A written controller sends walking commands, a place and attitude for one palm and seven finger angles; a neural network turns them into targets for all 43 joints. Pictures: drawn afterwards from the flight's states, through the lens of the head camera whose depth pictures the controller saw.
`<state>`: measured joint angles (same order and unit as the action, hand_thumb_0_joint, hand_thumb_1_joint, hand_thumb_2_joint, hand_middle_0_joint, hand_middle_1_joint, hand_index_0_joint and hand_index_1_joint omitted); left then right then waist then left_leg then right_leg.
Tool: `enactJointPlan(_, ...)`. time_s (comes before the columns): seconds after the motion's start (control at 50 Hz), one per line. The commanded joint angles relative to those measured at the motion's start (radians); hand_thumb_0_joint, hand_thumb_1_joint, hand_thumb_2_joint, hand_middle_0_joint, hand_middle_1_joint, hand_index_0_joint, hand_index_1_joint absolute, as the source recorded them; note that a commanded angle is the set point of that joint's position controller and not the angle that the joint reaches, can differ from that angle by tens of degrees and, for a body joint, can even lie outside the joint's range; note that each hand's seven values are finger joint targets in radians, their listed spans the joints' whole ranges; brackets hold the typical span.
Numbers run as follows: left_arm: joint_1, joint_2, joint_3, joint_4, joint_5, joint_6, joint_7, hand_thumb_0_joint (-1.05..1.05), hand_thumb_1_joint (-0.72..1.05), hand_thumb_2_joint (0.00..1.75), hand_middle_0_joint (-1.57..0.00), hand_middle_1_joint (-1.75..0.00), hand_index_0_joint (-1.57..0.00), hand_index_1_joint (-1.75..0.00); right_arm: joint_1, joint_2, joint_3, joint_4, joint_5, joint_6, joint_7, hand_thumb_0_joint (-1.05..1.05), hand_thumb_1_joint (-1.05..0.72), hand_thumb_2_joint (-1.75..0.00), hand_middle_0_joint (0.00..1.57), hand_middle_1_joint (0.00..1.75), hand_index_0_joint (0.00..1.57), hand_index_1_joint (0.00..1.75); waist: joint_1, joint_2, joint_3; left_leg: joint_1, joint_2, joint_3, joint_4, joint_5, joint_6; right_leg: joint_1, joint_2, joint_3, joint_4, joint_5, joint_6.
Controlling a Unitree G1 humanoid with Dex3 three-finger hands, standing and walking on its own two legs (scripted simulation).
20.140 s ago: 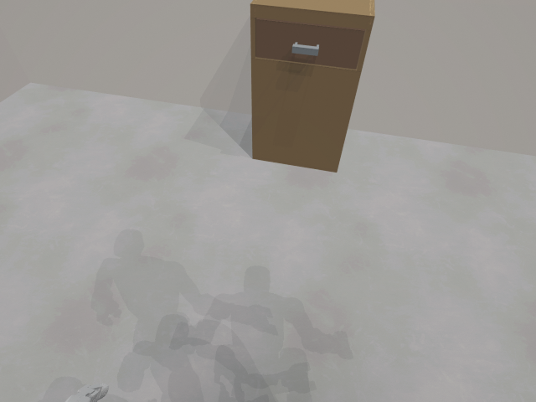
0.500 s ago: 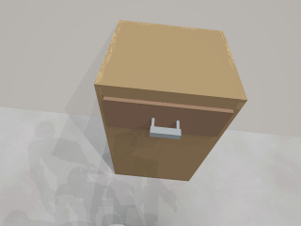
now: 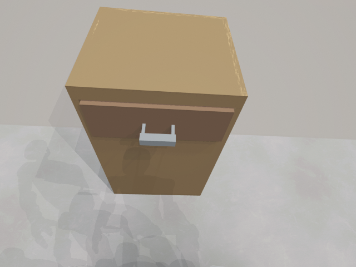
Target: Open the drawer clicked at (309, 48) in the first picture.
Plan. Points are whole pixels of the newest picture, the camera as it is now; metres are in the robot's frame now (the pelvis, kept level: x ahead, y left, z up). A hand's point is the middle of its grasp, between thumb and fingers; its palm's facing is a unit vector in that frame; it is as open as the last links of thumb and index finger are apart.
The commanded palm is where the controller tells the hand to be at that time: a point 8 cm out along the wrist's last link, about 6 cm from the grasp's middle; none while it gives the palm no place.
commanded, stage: shuffle to correct the standing spot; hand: left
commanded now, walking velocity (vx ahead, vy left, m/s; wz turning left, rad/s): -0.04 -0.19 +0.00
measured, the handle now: (158, 133) +0.49 +0.07 -0.09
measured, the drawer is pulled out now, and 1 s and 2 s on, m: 0.01 0.01 0.01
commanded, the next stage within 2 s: come to a stop and stand still in 0.52 s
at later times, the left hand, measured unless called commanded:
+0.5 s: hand out of the picture -0.04 +0.13 -0.19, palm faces +0.01 -0.98 -0.21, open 16.8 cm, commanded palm none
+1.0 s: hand out of the picture -0.08 -0.04 -0.17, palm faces +0.09 -0.99 -0.14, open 16.4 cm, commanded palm none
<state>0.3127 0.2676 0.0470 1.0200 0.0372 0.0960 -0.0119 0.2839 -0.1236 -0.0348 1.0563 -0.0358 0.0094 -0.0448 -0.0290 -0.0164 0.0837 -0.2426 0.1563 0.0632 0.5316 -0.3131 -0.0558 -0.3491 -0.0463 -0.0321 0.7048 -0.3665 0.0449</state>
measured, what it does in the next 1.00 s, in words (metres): steps to the right: right foot, then left foot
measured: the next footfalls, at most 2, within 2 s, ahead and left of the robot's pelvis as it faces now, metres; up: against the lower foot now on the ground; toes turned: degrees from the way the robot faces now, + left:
right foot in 0.04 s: +0.02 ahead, -0.17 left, +0.00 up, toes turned -4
left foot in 0.30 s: +0.02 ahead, +0.01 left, +0.00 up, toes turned +7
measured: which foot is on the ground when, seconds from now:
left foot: down 0.00-0.04, up 0.06-0.28, down 0.30-0.72, up 0.74-1.00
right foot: up 0.00-0.02, down 0.04-0.30, up 0.32-0.70, down 0.72-1.00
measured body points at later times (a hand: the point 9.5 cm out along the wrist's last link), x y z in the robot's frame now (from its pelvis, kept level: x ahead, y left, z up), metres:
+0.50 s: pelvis -0.04 -0.09 +0.00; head -0.01 -0.04 +0.45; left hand -0.04 +0.18 -0.17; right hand +0.01 -0.32 -0.13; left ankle -0.02 +0.01 -0.74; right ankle -0.08 -0.25 -0.64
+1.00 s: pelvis -0.04 -0.18 +0.01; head -0.02 -0.18 +0.45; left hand -0.08 +0.02 -0.15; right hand -0.01 -0.41 -0.15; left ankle -0.03 -0.08 -0.70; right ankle -0.08 -0.29 -0.74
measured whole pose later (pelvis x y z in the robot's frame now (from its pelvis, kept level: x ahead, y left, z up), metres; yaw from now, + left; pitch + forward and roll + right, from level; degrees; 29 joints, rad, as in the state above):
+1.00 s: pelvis -0.04 -0.18 +0.01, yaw +1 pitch +0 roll +1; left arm 0.38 0.09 -0.01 1.05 0.03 -0.01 0.03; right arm 0.25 -0.18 -0.03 1.06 -0.01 0.05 0.00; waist 0.03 -0.01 0.04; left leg -0.39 -0.01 0.07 0.81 -0.36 -0.02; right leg -0.12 -0.04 -0.06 0.41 -0.29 -0.01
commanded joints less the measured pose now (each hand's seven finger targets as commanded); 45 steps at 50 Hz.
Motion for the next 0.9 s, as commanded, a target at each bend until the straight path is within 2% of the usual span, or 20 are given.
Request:
enactJointPlan(0.0,0.109,0.081,0.032,-0.037,-0.018,-0.071,0.006,0.0,-0.5,0.3,-0.15,-0.3,-0.15,-0.3,0.122,-0.194,-0.064,-0.009,0.028,0.006,-0.006,0.0,-0.9,-0.9,0.2,0.3,0.2,0.3,0.032,-0.053,-0.173,-0.118,0.005,-0.013,0.163,0.066,0.064,0.34,-0.122,0.06,-0.368,0.474,-0.043)
enactJointPlan(0.02,0.134,0.147,0.042,-0.028,-0.009,-0.071,0.018,0.0,-0.5,0.3,-0.15,-0.3,-0.15,-0.3,0.07,-0.113,-0.043,-0.043,0.03,0.009,-0.005,0.0,-0.9,-0.9,0.2,0.3,0.2,0.3,0.068,-0.346,-0.173,-0.301,-0.126,0.058,0.388,-0.323,0.035,0.383,-0.275,0.225,-0.322,0.785,-0.116)
enactJointPlan(0.06,0.108,0.116,0.026,-0.047,0.001,-0.056,0.027,0.0,-0.5,0.3,-0.15,-0.3,-0.15,-0.3,0.007,-0.089,-0.034,-0.073,0.032,0.021,-0.006,0.0,-0.9,-0.9,0.2,0.3,0.2,0.3,0.076,-0.241,-0.146,-0.311,-0.119,-0.026,0.611,-0.314,0.07,0.262,-0.266,0.128,-0.313,0.718,-0.217)
enactJointPlan(0.08,0.069,0.108,0.031,-0.049,0.0,-0.06,0.034,0.0,-0.5,0.3,-0.15,-0.3,-0.15,-0.3,0.005,-0.105,-0.035,-0.051,0.032,0.026,-0.008,0.0,-0.9,-0.9,0.2,0.3,0.2,0.3,0.063,-0.369,-0.161,-0.323,-0.106,-0.027,0.639,-0.297,0.064,0.252,-0.223,0.163,-0.319,0.703,-0.224)
enactJointPlan(0.14,-0.025,0.053,0.008,-0.089,0.002,-0.06,0.045,0.0,-0.5,0.3,-0.15,-0.3,-0.15,-0.3,-0.004,-0.113,-0.028,-0.039,0.033,0.026,0.003,0.0,-0.9,-0.9,0.2,0.3,0.2,0.3,0.019,-0.244,-0.088,-0.241,-0.111,0.014,0.548,-0.223,0.051,0.15,-0.176,0.077,-0.307,0.705,-0.245)
enactJointPlan(0.2,-0.024,0.085,0.009,-0.099,0.0,-0.051,0.046,0.0,-0.5,0.3,-0.15,-0.3,-0.15,-0.3,0.013,-0.095,-0.013,-0.029,0.028,0.021,0.002,0.0,-0.9,-0.9,0.2,0.3,0.2,0.3,0.012,-0.158,-0.085,-0.096,-0.121,0.051,0.247,-0.131,0.056,0.088,-0.172,0.12,-0.297,0.538,-0.254)
enactJointPlan(0.24,-0.025,0.064,0.007,-0.095,-0.015,-0.043,0.04,0.0,-0.5,0.3,-0.15,-0.3,-0.15,-0.3,0.117,-0.107,-0.007,0.011,0.026,0.009,-0.002,0.0,-0.9,-0.9,0.2,0.3,0.2,0.3,-0.028,-0.069,-0.095,0.105,-0.107,0.032,-0.079,0.134,0.06,0.024,-0.114,0.09,-0.197,0.349,-0.191)
enactJointPlan(0.26,0.019,0.014,-0.002,-0.1,-0.024,-0.04,0.036,0.0,-0.5,0.3,-0.15,-0.3,-0.15,-0.3,0.147,-0.179,-0.014,0.016,0.02,-0.002,-0.009,0.0,-0.9,-0.9,0.2,0.3,0.2,0.3,-0.026,0.121,-0.092,0.183,0.047,-0.154,-0.212,0.187,0.092,-0.072,-0.044,0.052,-0.051,0.136,-0.132)
enactJointPlan(0.28,0.068,-0.018,-0.005,-0.101,-0.023,-0.037,0.032,0.0,-0.5,0.3,-0.15,-0.3,-0.15,-0.3,0.14,-0.259,-0.028,-0.001,0.012,-0.003,-0.018,0.0,-0.9,-0.9,0.2,0.3,0.2,0.3,-0.01,0.339,-0.059,0.154,0.306,-0.482,-0.247,0.363,0.2,-0.213,0.065,0.008,0.183,-0.187,-0.06)
enactJointPlan(0.3,0.021,0.057,0.005,-0.108,-0.01,-0.025,0.03,0.0,-0.5,0.3,-0.15,-0.3,-0.15,-0.3,0.131,-0.29,-0.027,-0.013,0.008,0.005,-0.017,0.0,-0.9,-0.9,0.2,0.3,0.2,0.3,-0.037,0.183,-0.032,0.015,0.364,-0.5,-0.265,0.357,0.286,-0.167,0.053,0.117,0.364,-0.187,-0.067)
enactJointPlan(0.32,0.008,0.061,0.016,-0.109,-0.004,-0.023,0.022,0.0,-0.5,0.3,-0.15,-0.3,-0.15,-0.3,0.057,-0.274,-0.02,-0.032,0.005,0.0,-0.022,0.0,-0.9,-0.9,0.2,0.3,0.2,0.3,0.007,0.126,0.02,-0.059,0.309,-0.404,-0.294,0.295,0.275,-0.181,0.043,0.14,0.438,-0.114,-0.053)
enactJointPlan(0.34,0.022,0.057,0.021,-0.096,-0.003,-0.022,0.018,0.0,-0.5,0.3,-0.15,-0.3,-0.15,-0.3,-0.004,-0.254,-0.012,-0.05,0.006,-0.006,-0.025,0.0,-0.9,-0.9,0.2,0.3,0.2,0.3,0.031,0.199,0.021,-0.117,0.265,-0.367,-0.298,0.247,0.247,-0.172,0.042,0.139,0.476,-0.066,-0.041)
enactJointPlan(0.42,0.062,0.038,0.023,-0.056,-0.007,-0.009,0.003,0.0,-0.5,0.3,-0.15,-0.3,-0.15,-0.3,-0.063,-0.213,-0.005,-0.07,0.013,-0.014,-0.02,0.0,-0.9,-0.9,0.2,0.3,0.2,0.3,0.055,0.168,0.001,-0.096,0.125,-0.131,-0.294,0.177,0.178,-0.141,0.036,0.103,0.503,0.117,-0.005)
enactJointPlan(0.58,-0.022,-0.015,0.007,-0.087,-0.014,-0.024,-0.006,0.0,-0.5,0.3,-0.15,-0.3,-0.15,-0.3,0.048,-0.271,-0.06,-0.047,0.001,0.013,-0.002,0.0,-0.9,-0.9,0.2,0.3,0.2,0.3,-0.031,0.214,-0.079,0.078,0.148,-0.17,-0.254,0.052,0.195,-0.067,0.014,-0.022,0.02,-0.064,-0.004)
enactJointPlan(0.64,0.063,-0.025,0.003,-0.056,-0.02,-0.053,-0.003,0.0,-0.5,0.3,-0.15,-0.3,-0.15,-0.3,0.013,-0.274,-0.065,-0.054,0.005,0.017,0.006,0.0,-0.9,-0.9,0.2,0.3,0.2,0.3,0.012,0.225,-0.111,0.014,0.115,-0.152,-0.158,0.072,0.156,0.11,0.033,-0.043,-0.239,0.024,-0.025)
enactJointPlan(0.66,0.128,-0.014,0.005,-0.029,-0.02,-0.067,0.003,0.0,-0.5,0.3,-0.15,-0.3,-0.15,-0.3,0.002,-0.237,-0.055,-0.057,0.012,0.017,0.01,0.0,-0.9,-0.9,0.2,0.3,0.2,0.3,0.041,0.155,-0.128,-0.063,0.055,-0.097,-0.068,0.023,0.117,0.232,0.019,-0.031,-0.365,0.144,-0.023)
enactJointPlan(0.7,0.155,0.092,0.005,-0.008,-0.012,-0.093,0.031,0.0,-0.5,0.3,-0.15,-0.3,-0.15,-0.3,-0.028,-0.076,-0.01,-0.096,0.026,0.023,0.021,0.0,-0.9,-0.9,0.2,0.3,0.2,0.3,0.067,-0.298,-0.067,-0.284,-0.134,0.018,0.25,-0.237,0.05,0.237,-0.265,0.293,-0.519,0.196,-0.05)
enactJointPlan(0.74,0.077,0.044,-0.017,-0.023,-0.011,-0.111,0.037,0.0,-0.5,0.3,-0.15,-0.3,-0.15,-0.3,-0.038,-0.083,-0.008,-0.09,0.024,0.023,0.04,0.0,-0.9,-0.9,0.2,0.3,0.2,0.3,0.04,-0.151,-0.047,-0.223,-0.113,-0.049,0.294,-0.125,0.068,0.128,-0.256,0.254,-0.529,0.056,-0.115)
enactJointPlan(0.76,0.063,0.051,-0.011,-0.017,-0.016,-0.122,0.041,0.0,-0.5,0.3,-0.15,-0.3,-0.15,-0.3,-0.04,-0.092,-0.007,-0.069,0.023,0.027,0.041,0.0,-0.9,-0.9,0.2,0.3,0.2,0.3,0.05,-0.279,-0.007,-0.255,-0.121,-0.041,0.324,-0.094,0.061,0.143,-0.234,0.278,-0.532,0.15,-0.11)
enactJointPlan(0.88,0.15,0.03,-0.007,0.007,-0.014,-0.132,0.058,0.0,-0.5,0.3,-0.15,-0.3,-0.15,-0.3,-0.039,-0.104,-0.003,-0.046,0.03,0.019,0.046,0.0,-0.9,-0.9,0.2,0.3,0.2,0.3,0.072,-0.124,-0.003,-0.283,-0.136,-0.012,0.307,-0.049,0.037,0.317,-0.273,0.181,-0.397,0.688,-0.205)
